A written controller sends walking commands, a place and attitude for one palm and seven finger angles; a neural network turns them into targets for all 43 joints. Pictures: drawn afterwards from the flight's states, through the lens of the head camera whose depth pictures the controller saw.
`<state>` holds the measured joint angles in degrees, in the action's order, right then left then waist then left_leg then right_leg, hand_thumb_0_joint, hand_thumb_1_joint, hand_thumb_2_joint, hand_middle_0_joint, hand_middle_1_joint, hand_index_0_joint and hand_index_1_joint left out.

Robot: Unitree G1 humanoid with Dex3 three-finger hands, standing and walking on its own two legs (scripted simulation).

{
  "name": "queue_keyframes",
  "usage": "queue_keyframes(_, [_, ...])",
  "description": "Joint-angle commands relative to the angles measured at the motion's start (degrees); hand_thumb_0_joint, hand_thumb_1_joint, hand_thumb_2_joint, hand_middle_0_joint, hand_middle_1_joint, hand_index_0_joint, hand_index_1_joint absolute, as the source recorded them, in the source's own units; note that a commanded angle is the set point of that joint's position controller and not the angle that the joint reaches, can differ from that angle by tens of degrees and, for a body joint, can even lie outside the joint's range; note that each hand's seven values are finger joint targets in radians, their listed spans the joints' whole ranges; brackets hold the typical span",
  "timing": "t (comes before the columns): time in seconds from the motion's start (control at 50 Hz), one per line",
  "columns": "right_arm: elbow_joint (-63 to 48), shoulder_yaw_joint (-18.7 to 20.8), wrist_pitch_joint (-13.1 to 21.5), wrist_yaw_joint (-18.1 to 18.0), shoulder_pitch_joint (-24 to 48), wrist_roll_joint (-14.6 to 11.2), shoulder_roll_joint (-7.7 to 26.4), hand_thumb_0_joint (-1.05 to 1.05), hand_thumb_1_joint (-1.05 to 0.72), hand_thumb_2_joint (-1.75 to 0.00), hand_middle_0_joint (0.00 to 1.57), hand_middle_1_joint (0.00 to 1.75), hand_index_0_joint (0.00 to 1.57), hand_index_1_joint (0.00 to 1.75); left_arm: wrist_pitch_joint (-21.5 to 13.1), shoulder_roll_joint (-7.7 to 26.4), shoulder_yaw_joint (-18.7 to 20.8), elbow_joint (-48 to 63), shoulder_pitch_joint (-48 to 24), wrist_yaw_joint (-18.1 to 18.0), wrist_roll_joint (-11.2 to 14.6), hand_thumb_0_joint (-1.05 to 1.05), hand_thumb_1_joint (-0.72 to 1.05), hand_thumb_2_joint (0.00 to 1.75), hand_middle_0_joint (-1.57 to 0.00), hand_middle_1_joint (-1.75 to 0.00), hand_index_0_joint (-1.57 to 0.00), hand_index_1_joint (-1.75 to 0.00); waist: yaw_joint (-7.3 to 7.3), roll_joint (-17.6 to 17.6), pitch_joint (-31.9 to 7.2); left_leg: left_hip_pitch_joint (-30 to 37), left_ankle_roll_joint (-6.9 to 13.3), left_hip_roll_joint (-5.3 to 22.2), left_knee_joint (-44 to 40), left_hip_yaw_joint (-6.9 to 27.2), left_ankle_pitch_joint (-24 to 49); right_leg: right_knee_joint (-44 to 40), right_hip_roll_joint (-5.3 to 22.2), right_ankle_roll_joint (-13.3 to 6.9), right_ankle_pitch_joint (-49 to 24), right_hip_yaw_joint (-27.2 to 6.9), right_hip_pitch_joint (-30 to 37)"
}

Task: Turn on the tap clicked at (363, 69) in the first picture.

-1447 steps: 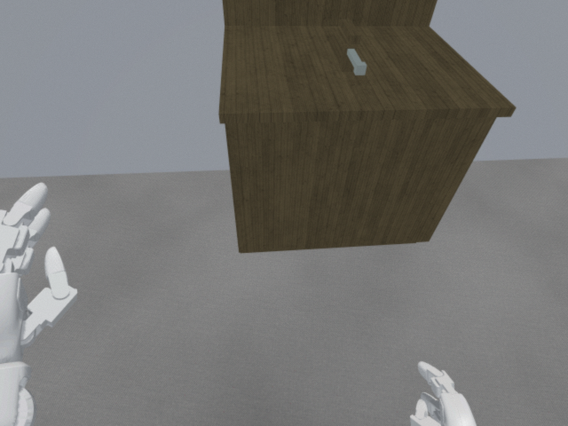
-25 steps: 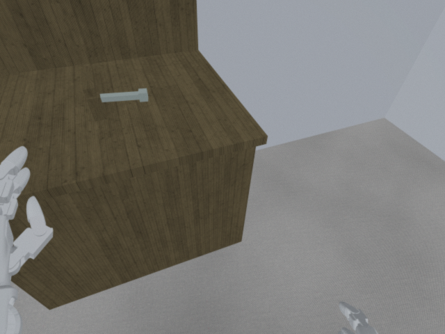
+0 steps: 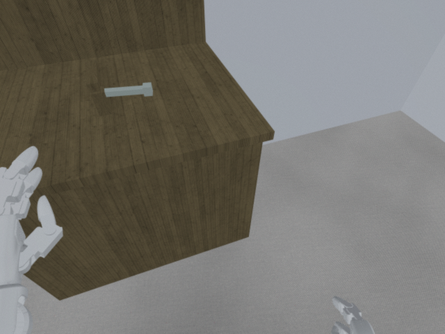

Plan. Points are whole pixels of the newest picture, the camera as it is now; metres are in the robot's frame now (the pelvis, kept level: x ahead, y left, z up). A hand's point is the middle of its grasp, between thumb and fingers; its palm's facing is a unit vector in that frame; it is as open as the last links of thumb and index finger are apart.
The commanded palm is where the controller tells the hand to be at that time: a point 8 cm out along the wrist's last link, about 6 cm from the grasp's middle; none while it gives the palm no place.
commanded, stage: stand and check the lever's angle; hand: left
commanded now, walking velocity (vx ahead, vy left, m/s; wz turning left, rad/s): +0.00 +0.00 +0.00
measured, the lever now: (147, 89) +0.73 +0.27 +0.06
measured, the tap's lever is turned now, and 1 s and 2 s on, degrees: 79 79 79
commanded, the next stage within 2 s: stand and wait in 0.12 s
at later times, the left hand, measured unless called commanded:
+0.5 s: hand (53, 213) +0.24 +0.26 +0.16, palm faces +0.38 -0.84 -0.38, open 7.4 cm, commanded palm +0.18 +0.29 +0.18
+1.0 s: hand (42, 219) +0.23 +0.27 +0.16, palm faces +0.38 -0.85 -0.37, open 7.4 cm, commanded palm +0.18 +0.30 +0.18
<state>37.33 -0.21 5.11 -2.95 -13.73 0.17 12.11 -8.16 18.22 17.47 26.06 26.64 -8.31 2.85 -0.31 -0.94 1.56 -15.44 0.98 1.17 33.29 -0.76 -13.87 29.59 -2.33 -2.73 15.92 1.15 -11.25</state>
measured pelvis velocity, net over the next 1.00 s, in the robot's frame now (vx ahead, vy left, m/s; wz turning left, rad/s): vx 0.01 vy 0.03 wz -0.02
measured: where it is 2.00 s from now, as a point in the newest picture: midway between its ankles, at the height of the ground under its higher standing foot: outside the picture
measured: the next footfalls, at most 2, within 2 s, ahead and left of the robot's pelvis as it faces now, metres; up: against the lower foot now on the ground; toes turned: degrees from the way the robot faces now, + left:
none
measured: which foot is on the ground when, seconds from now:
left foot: down 0.00-1.00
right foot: down 0.00-1.00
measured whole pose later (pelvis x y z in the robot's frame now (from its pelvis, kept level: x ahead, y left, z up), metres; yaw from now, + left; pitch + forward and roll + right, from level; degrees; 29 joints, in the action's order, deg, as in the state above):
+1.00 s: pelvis +0.01 +0.03 +0.01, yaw -1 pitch -1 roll -1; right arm 34.9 0.3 3.8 -4.3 -10.8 0.2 12.4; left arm -6.5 19.6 17.7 24.7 26.8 -8.4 3.5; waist -0.9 -2.1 0.8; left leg -12.3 1.0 0.8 25.7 -2.0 -12.4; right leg 22.2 -1.8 -0.4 12.6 -0.6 -8.6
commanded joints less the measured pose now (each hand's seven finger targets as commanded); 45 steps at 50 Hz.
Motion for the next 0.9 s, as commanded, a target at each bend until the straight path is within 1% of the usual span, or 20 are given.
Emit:
queue_keyframes(0.0, [-10.7, 3.6, 2.7, -1.4, 9.1, -1.0, 7.1, 0.00, -0.90, -0.90, 0.20, 0.30, 0.20, 0.30, -4.1, 11.4, 7.2, 13.0, -4.8, -1.5, 0.6, 0.00, 0.90, 0.90, -0.20, -0.30, -0.20, -0.30, -0.72, -3.3, -5.5, 7.3, 2.3, 6.7, -9.2, 7.6, 7.2, -6.7, 5.1, 2.6, -4.7, -7.1, -1.9])
queue_keyframes(0.02, [-10.8, 3.3, 2.6, -1.3, 8.8, -1.0, 6.5, 0.00, -0.90, -0.90, 0.20, 0.30, 0.20, 0.30, -3.5, 11.7, 7.9, 11.5, -3.8, -1.4, 0.3, 0.00, 0.90, 0.90, -0.20, -0.30, -0.20, -0.30, -0.29, -1.8, -4.1, 5.3, 2.3, 5.7, -7.9, 6.9, 8.0, -7.3, 4.4, 2.3, -7.2, -6.9, -1.5])
queue_keyframes(0.04, [-10.8, 3.0, 2.6, -1.4, 9.2, -0.6, 6.4, 0.00, -0.90, -0.90, 0.20, 0.30, 0.20, 0.30, -3.6, 12.4, 8.5, 13.1, -5.1, -1.0, 0.2, 0.00, 0.90, 0.90, -0.20, -0.30, -0.20, -0.30, 0.00, -4.2, -3.9, 4.9, 2.1, 5.0, -8.6, 6.7, 8.9, -6.5, 4.6, 1.9, -8.5, -6.5, -1.1])
queue_keyframes(0.06, [-10.7, 2.6, 2.6, -1.3, 9.1, -0.6, 6.0, 0.00, -0.90, -0.90, 0.20, 0.30, 0.20, 0.30, -3.8, 11.8, 7.8, 13.8, -5.8, -1.0, 0.0, 0.00, 0.90, 0.90, -0.20, -0.30, -0.20, -0.30, -0.07, -4.5, -3.9, 4.3, 2.0, 5.3, -9.3, 6.7, 10.3, -6.0, 4.3, 1.9, -9.7, -5.7, 0.2])
queue_keyframes(0.12, [-11.0, 3.1, 2.8, -1.2, 8.4, -0.6, 6.4, 0.00, -0.90, -0.90, 0.20, 0.30, 0.20, 0.30, -3.7, 11.3, 7.5, 13.2, -4.4, -1.1, 0.0, 0.00, 0.90, 0.90, -0.20, -0.30, -0.20, -0.30, -0.21, -2.2, -7.5, 6.3, 1.6, 5.1, -8.3, 5.7, 14.8, -5.7, 4.2, 2.0, -14.3, -5.3, 2.7])
queue_keyframes(0.14, [-11.2, 3.3, 2.9, -1.2, 8.4, -0.6, 6.5, 0.00, -0.90, -0.90, 0.20, 0.30, 0.20, 0.30, -3.7, 11.3, 7.6, 13.4, -3.9, -1.0, 0.1, 0.00, 0.90, 0.90, -0.20, -0.30, -0.20, -0.30, -0.21, -2.8, -8.6, 7.6, 1.4, 5.0, -8.0, 5.3, 17.9, -5.3, 4.3, 2.0, -16.7, -5.2, 3.2])
queue_keyframes(0.2, [-11.5, 3.3, 2.5, -1.0, 8.1, -0.6, 6.6, 0.00, -0.90, -0.90, 0.20, 0.30, 0.20, 0.30, -3.2, 10.7, 6.8, 12.9, -2.5, -0.8, 0.2, 0.00, 0.90, 0.90, -0.20, -0.30, -0.20, -0.30, -0.11, -2.6, -9.4, 8.2, 1.0, 5.1, -7.6, 4.7, 20.1, -5.6, 4.3, 2.1, -18.6, -5.1, 3.4])
queue_keyframes(0.24, [-11.8, 3.3, 2.2, -1.1, 8.3, -0.5, 6.6, 0.00, -0.90, -0.90, 0.20, 0.30, 0.20, 0.30, -2.9, 11.6, 7.6, 13.0, -2.3, -0.9, 0.3, 0.00, 0.90, 0.90, -0.20, -0.30, -0.20, -0.30, -0.12, -3.0, -9.7, 8.5, 0.8, 4.8, -7.6, 4.3, 20.4, -5.8, 4.4, 2.0, -19.3, -5.4, 3.4])
queue_keyframes(0.28, [-11.9, 3.0, 1.9, -1.1, 8.5, -0.5, 6.4, 0.00, -0.90, -0.90, 0.20, 0.30, 0.20, 0.30, -2.7, 11.0, 6.9, 12.6, -2.4, -0.8, 0.4, 0.00, 0.90, 0.90, -0.20, -0.30, -0.20, -0.30, -0.09, -3.0, -8.9, 7.3, 0.7, 4.7, -8.1, 4.2, 19.1, -6.3, 4.4, 2.0, -18.6, -5.3, 3.5])
queue_keyframes(0.32, [-12.1, 2.9, 1.6, -1.3, 8.7, -0.5, 6.2, 0.00, -0.90, -0.90, 0.20, 0.30, 0.20, 0.30, -2.5, 11.7, 7.5, 12.2, -2.6, -0.9, 0.5, 0.00, 0.90, 0.90, -0.20, -0.30, -0.20, -0.30, -0.17, -1.4, -8.7, 7.4, 0.7, 4.4, -8.0, 3.9, 17.6, -7.2, 4.5, 2.0, -18.6, -5.6, 3.3])
queue_keyframes(0.42, [-12.1, 2.6, 1.4, -1.5, 9.1, -0.3, 6.2, 0.00, -0.90, -0.90, 0.20, 0.30, 0.20, 0.30, -2.2, 11.5, 7.0, 12.1, -4.4, -0.9, 0.7, 0.00, 0.90, 0.90, -0.20, -0.30, -0.20, -0.30, -0.17, -1.4, -7.8, 6.8, 0.5, 3.6, -8.7, 3.5, 13.6, -8.8, 4.6, 1.8, -16.5, -6.3, 2.7])
queue_keyframes(0.44, [-12.2, 2.7, 1.4, -1.6, 9.5, -0.3, 6.3, 0.00, -0.90, -0.90, 0.20, 0.30, 0.20, 0.30, -2.2, 12.3, 7.4, 13.3, -5.4, -1.0, 0.6, 0.00, 0.90, 0.90, -0.20, -0.30, -0.20, -0.30, -0.24, -2.7, -8.1, 7.4, 0.4, 3.5, -8.9, 3.5, 13.7, -8.9, 4.7, 1.6, -16.7, -6.5, 2.7])
queue_keyframes(0.5, [-12.1, 2.6, 1.5, -1.6, 9.2, -0.3, 6.2, 0.00, -0.90, -0.90, 0.20, 0.30, 0.20, 0.30, -2.0, 11.4, 6.7, 12.2, -4.7, -1.0, 0.6, 0.00, 0.90, 0.90, -0.20, -0.30, -0.20, -0.30, -0.32, -1.1, -8.5, 7.4, 0.5, 3.5, -9.4, 3.6, 13.5, -9.0, 4.4, 1.8, -16.3, -5.8, 3.3])
queue_keyframes(0.6, [-11.9, 2.6, 1.5, -1.7, 9.3, -0.2, 6.4, 0.00, -0.90, -0.90, 0.20, 0.30, 0.20, 0.30, -2.1, 11.1, 6.4, 11.9, -4.2, -1.1, 0.5, 0.00, 0.90, 0.90, -0.20, -0.30, -0.20, -0.30, -0.37, -1.9, -7.8, 7.1, 0.5, 3.5, -10.6, 3.8, 11.9, -9.5, 4.1, 1.9, -14.6, -5.4, 2.7])
queue_keyframes(0.64, [-12.1, 2.6, 1.6, -1.9, 9.7, 0.0, 6.5, 0.00, -0.90, -0.90, 0.20, 0.30, 0.20, 0.30, -2.1, 12.1, 7.3, 12.1, -4.5, -1.2, 0.4, 0.00, 0.90, 0.90, -0.20, -0.30, -0.20, -0.30, -0.45, -2.6, -7.5, 6.4, 0.4, 3.3, -11.2, 4.0, 11.2, -9.7, 4.0, 1.9, -13.6, -5.2, 2.7])
queue_keyframes(0.66, [-11.8, 2.5, 1.6, -1.8, 9.3, -0.1, 6.3, 0.00, -0.90, -0.90, 0.20, 0.30, 0.20, 0.30, -2.2, 11.2, 6.7, 11.7, -3.6, -1.1, 0.5, 0.00, 0.90, 0.90, -0.20, -0.30, -0.20, -0.30, -0.45, -2.5, -7.9, 6.4, 0.4, 3.6, -11.3, 4.1, 11.4, -9.4, 3.9, 1.9, -13.8, -4.9, 3.3])
queue_keyframes(0.74, [-12.0, 2.7, 1.6, -1.9, 9.7, -0.1, 6.6, 0.00, -0.90, -0.90, 0.20, 0.30, 0.20, 0.30, -2.4, 12.0, 7.4, 12.3, -3.4, -1.2, 0.5, 0.00, 0.90, 0.90, -0.20, -0.30, -0.20, -0.30, -0.43, -2.8, -8.0, 6.4, 0.3, 3.3, -11.6, 3.8, 10.2, -9.9, 4.0, 1.9, -13.2, -4.9, 2.9])
queue_keyframes(0.8, [-11.7, 2.7, 1.6, -1.9, 9.4, -0.1, 6.5, 0.00, -0.90, -0.90, 0.20, 0.30, 0.20, 0.30, -2.4, 11.0, 6.6, 10.6, -2.6, -1.1, 0.6, 0.00, 0.90, 0.90, -0.20, -0.30, -0.20, -0.30, -0.37, -1.0, -7.0, 5.7, 0.3, 3.1, -11.5, 3.6, 8.7, -10.6, 3.9, 2.0, -12.3, -5.0, 2.3])
queue_keyframes(0.84, [-11.7, 2.8, 1.6, -2.0, 9.9, -0.1, 6.6, 0.00, -0.90, -0.90, 0.20, 0.30, 0.20, 0.30, -2.5, 12.0, 7.4, 11.4, -3.6, -1.2, 0.5, 0.00, 0.90, 0.90, -0.20, -0.30, -0.20, -0.30, -0.37, -2.5, -7.3, 6.2, 0.3, 2.9, -11.7, 3.4, 8.1, -10.8, 4.0, 1.9, -12.2, -5.4, 2.1])
queue_keyframes(0.88, [-11.6, 2.7, 1.7, -2.0, 9.7, -0.1, 6.4, 0.00, -0.90, -0.90, 0.20, 0.30, 0.20, 0.30, -2.5, 11.1, 6.6, 10.7, -3.2, -1.2, 0.5, 0.00, 0.90, 0.90, -0.20, -0.30, -0.20, -0.30, -0.38, -2.1, -7.0, 6.2, 0.3, 3.0, -11.9, 3.3, 8.0, -10.8, 3.9, 2.0, -12.3, -5.1, 2.0])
